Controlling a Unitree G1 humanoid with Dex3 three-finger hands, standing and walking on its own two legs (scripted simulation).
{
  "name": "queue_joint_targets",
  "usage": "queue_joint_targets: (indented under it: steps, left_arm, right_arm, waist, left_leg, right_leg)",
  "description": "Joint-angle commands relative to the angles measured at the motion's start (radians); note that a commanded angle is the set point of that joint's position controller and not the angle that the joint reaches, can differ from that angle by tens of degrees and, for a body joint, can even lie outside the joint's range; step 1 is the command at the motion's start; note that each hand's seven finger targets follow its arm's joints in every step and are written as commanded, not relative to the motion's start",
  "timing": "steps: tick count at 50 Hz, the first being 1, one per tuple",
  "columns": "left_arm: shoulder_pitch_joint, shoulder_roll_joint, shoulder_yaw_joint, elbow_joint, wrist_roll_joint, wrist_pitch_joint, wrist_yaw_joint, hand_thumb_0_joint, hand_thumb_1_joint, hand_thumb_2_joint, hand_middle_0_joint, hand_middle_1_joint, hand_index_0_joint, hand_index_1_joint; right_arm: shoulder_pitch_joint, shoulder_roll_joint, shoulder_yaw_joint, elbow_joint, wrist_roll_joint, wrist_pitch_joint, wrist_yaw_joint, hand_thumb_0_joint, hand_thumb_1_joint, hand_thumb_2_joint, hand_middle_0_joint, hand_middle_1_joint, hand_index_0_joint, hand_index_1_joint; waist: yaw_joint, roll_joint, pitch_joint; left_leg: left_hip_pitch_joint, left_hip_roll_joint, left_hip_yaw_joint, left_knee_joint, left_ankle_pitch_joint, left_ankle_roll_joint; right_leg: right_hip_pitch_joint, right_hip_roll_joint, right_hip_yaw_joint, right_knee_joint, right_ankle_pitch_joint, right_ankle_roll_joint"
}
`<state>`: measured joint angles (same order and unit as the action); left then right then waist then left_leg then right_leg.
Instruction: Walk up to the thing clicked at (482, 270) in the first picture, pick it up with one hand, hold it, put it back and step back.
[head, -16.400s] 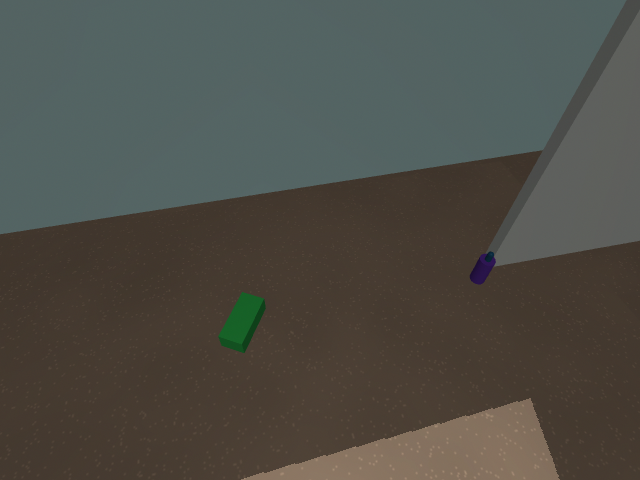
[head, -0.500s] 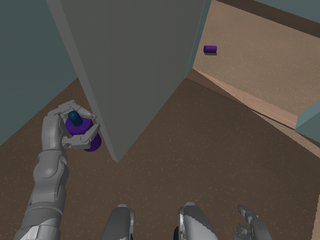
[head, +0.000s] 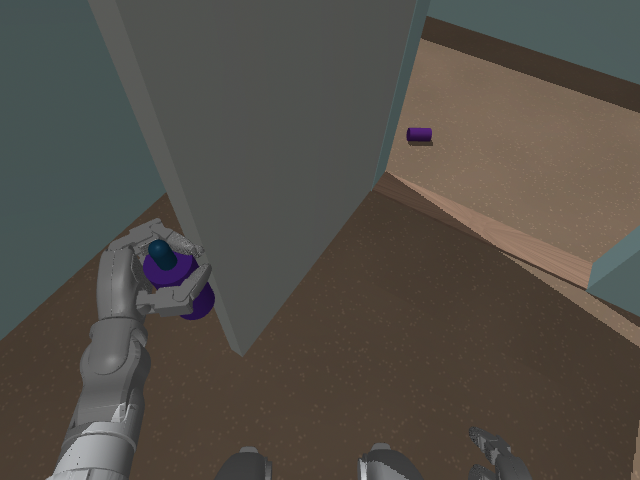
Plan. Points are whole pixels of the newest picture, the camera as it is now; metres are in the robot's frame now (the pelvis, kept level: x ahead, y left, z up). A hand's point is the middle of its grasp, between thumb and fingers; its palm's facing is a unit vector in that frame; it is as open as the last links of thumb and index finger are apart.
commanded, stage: lift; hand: left
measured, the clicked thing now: (177, 276) +0.36 +0.18 +0.02
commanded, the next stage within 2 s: hold in 0.44 s
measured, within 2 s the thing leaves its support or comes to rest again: neither
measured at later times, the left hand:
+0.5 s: hand (183, 262) +0.35 +0.16 +0.07, palm faces +0.11 -0.99 -0.01, open 5.9 cm
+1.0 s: hand (183, 262) +0.34 +0.16 +0.09, palm faces +0.13 -0.99 -0.01, open 5.9 cm
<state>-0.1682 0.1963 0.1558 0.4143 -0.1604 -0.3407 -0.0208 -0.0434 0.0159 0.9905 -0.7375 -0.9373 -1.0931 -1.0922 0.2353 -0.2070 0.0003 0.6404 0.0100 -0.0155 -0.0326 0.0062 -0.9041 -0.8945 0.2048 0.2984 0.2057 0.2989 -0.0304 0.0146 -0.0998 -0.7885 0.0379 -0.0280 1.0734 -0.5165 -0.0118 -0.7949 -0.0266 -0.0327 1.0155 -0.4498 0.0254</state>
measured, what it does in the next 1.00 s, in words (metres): stands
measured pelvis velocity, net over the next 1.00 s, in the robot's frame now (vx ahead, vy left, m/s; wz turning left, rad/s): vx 0.01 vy -0.01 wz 0.00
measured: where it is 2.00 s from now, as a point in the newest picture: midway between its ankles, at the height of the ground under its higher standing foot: outside the picture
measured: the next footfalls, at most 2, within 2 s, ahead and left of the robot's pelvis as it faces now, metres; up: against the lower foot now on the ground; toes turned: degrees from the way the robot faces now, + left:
none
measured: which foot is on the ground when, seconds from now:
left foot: down 0.00-1.00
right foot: down 0.00-1.00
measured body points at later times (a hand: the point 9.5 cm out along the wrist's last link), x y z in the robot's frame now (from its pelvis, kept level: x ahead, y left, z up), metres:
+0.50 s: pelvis +0.01 -0.01 +0.02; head +0.07 +0.00 +0.47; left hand +0.34 +0.22 +0.07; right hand +0.14 -0.25 -0.09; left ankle +0.01 +0.12 -0.67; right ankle +0.03 -0.14 -0.67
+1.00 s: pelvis +0.01 -0.01 +0.03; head +0.05 -0.01 +0.48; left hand +0.33 +0.21 +0.09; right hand +0.14 -0.25 -0.08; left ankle +0.01 +0.12 -0.67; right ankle +0.03 -0.14 -0.67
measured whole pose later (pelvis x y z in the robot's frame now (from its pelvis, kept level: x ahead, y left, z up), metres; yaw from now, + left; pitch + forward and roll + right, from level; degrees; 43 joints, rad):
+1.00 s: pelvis +0.01 -0.01 +0.03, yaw +0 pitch +7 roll -1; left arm -0.13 0.17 0.14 0.42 -0.15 -0.35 -0.01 -0.04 0.02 0.98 -0.73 -0.95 -1.09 -1.10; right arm 0.23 -0.21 -0.01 0.64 0.01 0.01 -0.02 0.01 -0.91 -0.90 0.20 0.30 0.20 0.30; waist -0.02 0.02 -0.05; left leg -0.55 0.04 -0.02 0.87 -0.45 -0.02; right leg -0.56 -0.02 -0.03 0.84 -0.39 0.01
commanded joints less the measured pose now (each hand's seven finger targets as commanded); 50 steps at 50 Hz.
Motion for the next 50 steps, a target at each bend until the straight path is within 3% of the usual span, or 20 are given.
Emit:
queue_joint_targets:
  steps: [1,7,8,9,10,12,17,19,25,26,27,30,35,36,39,42,43,47,49,50]
  left_arm:
    - [-0.226,0.13,0.03,-0.216,0.004,-0.066,-0.001,0.0,0.444,1.189,-1.214,-1.296,-1.234,-1.284]
    - [-0.239,0.132,0.042,-0.236,-0.006,-0.076,-0.002,0.0,0.474,1.204,-1.213,-1.301,-1.229,-1.292]
    - [-0.227,0.112,0.024,-0.225,-0.01,-0.074,-0.005,0.0,0.48,1.21,-1.214,-1.308,-1.234,-1.297]
    - [-0.263,0.139,0.041,-0.268,-0.012,-0.079,-0.005,0.0,0.471,1.219,-1.223,-1.313,-1.241,-1.304]
    - [-0.224,0.119,0.042,-0.199,-0.011,-0.073,-0.007,0.0,0.482,1.215,-1.23,-1.313,-1.248,-1.303]
    - [-0.23,0.11,0.024,-0.207,-0.008,-0.074,-0.01,0.0,0.473,1.213,-1.222,-1.31,-1.239,-1.301]
    - [-0.26,0.133,0.04,-0.247,-0.013,-0.082,-0.013,0.0,0.504,1.216,-1.234,-1.313,-1.25,-1.304]
    - [-0.214,0.104,0.024,-0.194,-0.015,-0.079,-0.02,0.0,0.496,1.21,-1.229,-1.31,-1.245,-1.301]
    - [-0.244,0.136,0.049,-0.242,-0.01,-0.089,-0.014,0.0,0.508,1.212,-1.24,-1.313,-1.253,-1.306]
    - [-0.214,0.099,0.027,-0.196,-0.012,-0.086,-0.017,0.0,0.512,1.211,-1.239,-1.315,-1.254,-1.306]
    - [-0.241,0.128,0.041,-0.236,-0.011,-0.088,-0.014,0.0,0.512,1.207,-1.241,-1.311,-1.254,-1.304]
    - [-0.237,0.124,0.038,-0.23,-0.009,-0.089,-0.015,0.0,0.477,1.185,-1.22,-1.291,-1.22,-1.295]
    - [-0.224,0.106,0.034,-0.24,-0.011,-0.089,-0.003,0.0,0.46,1.176,-1.212,-1.285,-1.212,-1.289]
    - [-0.207,0.082,0.016,-0.198,-0.01,-0.084,-0.004,0.0,0.458,1.175,-1.22,-1.291,-1.221,-1.294]
    - [-0.241,0.109,0.026,-0.252,-0.005,-0.087,0.001,0.0,0.457,1.18,-1.223,-1.294,-1.224,-1.298]
    - [-0.23,0.087,0.003,-0.225,-0.001,-0.081,0.001,0.0,0.465,1.184,-1.235,-1.303,-1.237,-1.306]
    - [-0.24,0.105,0.026,-0.235,-0.004,-0.083,0.003,0.0,0.471,1.188,-1.24,-1.309,-1.242,-1.311]
    - [-0.238,0.105,0.027,-0.246,-0.005,-0.081,0.008,0.0,0.481,1.197,-1.246,-1.318,-1.248,-1.32]
    - [-0.216,0.077,0.003,-0.211,-0.002,-0.071,0.007,0.0,0.5,1.196,-1.245,-1.314,-1.246,-1.316]
    - [-0.251,0.105,0.011,-0.255,0.003,-0.073,0.008,0.0,0.48,1.189,-1.246,-1.313,-1.246,-1.317]
  right_arm:
    - [0.008,-0.142,-0.052,-0.114,-0.001,-0.036,-0.004,0.0,-0.9,-0.895,0.2,0.3,0.2,0.3]
    - [0.0,-0.143,-0.052,-0.122,-0.001,-0.033,-0.003,0.0,-0.897,-0.895,0.2,0.3,0.2,0.3]
    - [0.003,-0.141,-0.05,-0.123,-0.001,-0.031,-0.003,0.0,-0.896,-0.894,0.2,0.3,0.2,0.3]
    - [0.006,-0.144,-0.053,-0.118,-0.001,-0.032,-0.004,0.0,-0.898,-0.895,0.2,0.3,0.2,0.3]
    - [-0.001,-0.143,-0.052,-0.116,-0.003,-0.03,-0.004,0.0,-0.896,-0.894,0.2,0.3,0.2,0.3]
    - [0.0,-0.14,-0.052,-0.122,-0.003,-0.029,-0.003,0.0,-0.899,-0.895,0.2,0.3,0.2,0.3]
    - [0.002,-0.148,-0.056,-0.118,-0.001,-0.029,-0.003,0.0,-0.898,-0.894,0.2,0.3,0.2,0.3]
    - [-0.009,-0.142,-0.053,-0.127,-0.001,-0.026,-0.002,0.0,-0.898,-0.895,0.2,0.3,0.2,0.3]
    - [-0.015,-0.146,-0.056,-0.126,-0.001,-0.021,0.001,0.0,-0.9,-0.896,0.2,0.3,0.2,0.3]
    - [-0.012,-0.142,-0.053,-0.125,-0.003,-0.02,0.002,0.0,-0.9,-0.896,0.2,0.3,0.2,0.3]
    - [-0.017,-0.147,-0.056,-0.126,0.0,-0.022,0.001,0.0,-0.902,-0.897,0.2,0.3,0.2,0.3]
    - [-0.017,-0.145,-0.056,-0.126,0.001,-0.019,0.0,0.0,-0.901,-0.899,0.2,0.3,0.2,0.3]
    - [-0.02,-0.145,-0.058,-0.128,-0.001,-0.018,0.006,0.0,-0.902,-0.899,0.2,0.3,0.2,0.3]
    - [-0.025,-0.145,-0.055,-0.13,-0.002,-0.019,0.006,0.0,-0.904,-0.9,0.2,0.3,0.2,0.3]
    - [-0.028,-0.144,-0.057,-0.135,-0.001,-0.015,0.005,0.0,-0.902,-0.9,0.2,0.3,0.2,0.3]
    - [-0.032,-0.142,-0.054,-0.133,-0.001,-0.018,0.005,0.0,-0.903,-0.9,0.2,0.3,0.2,0.3]
    - [-0.035,-0.142,-0.055,-0.133,-0.002,-0.018,0.005,0.0,-0.902,-0.899,0.2,0.3,0.2,0.3]
    - [-0.038,-0.141,-0.051,-0.13,0.0,-0.019,0.002,0.0,-0.899,-0.899,0.2,0.3,0.2,0.3]
    - [-0.037,-0.142,-0.051,-0.128,-0.002,-0.02,0.001,0.0,-0.9,-0.9,0.2,0.3,0.2,0.3]
    - [-0.043,-0.145,-0.053,-0.129,0.0,-0.024,0.0,0.0,-0.903,-0.901,0.2,0.3,0.2,0.3]
  waist:
    - [-0.001,0.013,-0.293]
    - [0.004,0.029,-0.292]
    - [-0.003,0.014,-0.289]
    - [-0.002,0.014,-0.307]
    - [-0.004,0.006,-0.286]
    - [-0.008,0.0,-0.276]
    - [-0.002,0.002,-0.272]
    - [-0.003,-0.014,-0.254]
    - [0.011,0.015,-0.263]
    - [-0.004,-0.006,-0.257]
    - [0.005,0.001,-0.242]
    - [0.0,0.003,-0.253]
    - [0.009,0.001,-0.257]
    - [0.003,-0.003,-0.223]
    - [0.007,-0.001,-0.249]
    - [-0.006,-0.009,-0.213]
    - [0.006,0.001,-0.223]
    - [0.007,-0.009,-0.215]
    - [-0.002,-0.018,-0.205]
    - [0.004,0.005,-0.205]
  left_leg:
    - [0.184,-0.026,0.002,-0.192,0.3,0.011]
    - [0.229,-0.029,0.005,-0.218,0.331,0.008]
    - [0.233,-0.027,0.004,-0.222,0.334,0.008]
    - [0.233,-0.03,0.008,-0.22,0.337,0.011]
    - [0.224,-0.031,0.009,-0.222,0.335,0.011]
    - [0.222,-0.032,0.013,-0.227,0.329,0.013]
    - [0.256,-0.033,0.019,-0.244,0.344,0.013]
    - [0.244,-0.034,0.018,-0.25,0.337,0.014]
    - [0.284,-0.034,0.024,-0.269,0.359,0.01]
    - [0.277,-0.034,0.02,-0.27,0.361,0.01]
    - [0.284,-0.033,0.022,-0.277,0.355,0.011]
    - [0.294,-0.035,0.027,-0.28,0.361,0.012]
    - [0.313,-0.031,0.016,-0.3,0.366,0.005]
    - [0.304,-0.031,0.017,-0.303,0.365,0.003]
    - [0.315,-0.032,0.02,-0.307,0.354,0.008]
    - [0.31,-0.034,0.023,-0.316,0.327,0.009]
    - [0.314,-0.034,0.024,-0.318,0.329,0.007]
    - [0.326,-0.037,0.031,-0.329,0.314,0.01]
    - [0.333,-0.034,0.027,-0.335,0.333,0.01]
    - [0.342,-0.036,0.03,-0.337,0.329,0.009]
  right_leg:
    - [0.231,0.033,-0.013,-0.145,0.281,-0.039]
    - [0.268,0.034,-0.013,-0.165,0.31,-0.039]
    - [0.278,0.036,-0.015,-0.169,0.311,-0.039]
    - [0.298,0.035,-0.01,-0.174,0.324,-0.036]
    - [0.294,0.033,-0.009,-0.179,0.326,-0.035]
    - [0.301,0.033,-0.007,-0.191,0.328,-0.033]
    - [0.329,0.032,-0.003,-0.207,0.347,-0.031]
    - [0.336,0.032,-0.006,-0.218,0.342,-0.029]
    - [0.359,0.033,-0.005,-0.228,0.356,-0.032]
    - [0.363,0.033,-0.007,-0.229,0.36,-0.032]
    - [0.359,0.034,-0.007,-0.235,0.356,-0.03]
    - [0.373,0.031,-0.001,-0.242,0.368,-0.028]
    - [0.382,0.035,-0.012,-0.244,0.348,-0.034]
    - [0.375,0.036,-0.013,-0.245,0.345,-0.034]
    - [0.385,0.036,-0.011,-0.26,0.345,-0.03]
    - [0.375,0.034,-0.007,-0.27,0.325,-0.029]
    - [0.388,0.034,-0.009,-0.272,0.323,-0.03]
    - [0.404,0.031,-0.003,-0.29,0.316,-0.025]
    - [0.403,0.034,-0.007,-0.289,0.331,-0.027]
    - [0.401,0.032,-0.004,-0.293,0.329,-0.028]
